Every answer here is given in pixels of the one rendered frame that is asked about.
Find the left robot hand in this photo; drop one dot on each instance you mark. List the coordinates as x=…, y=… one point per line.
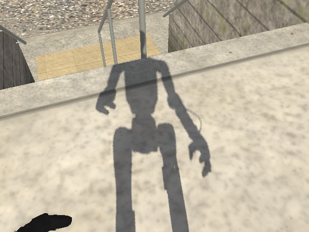
x=45, y=223

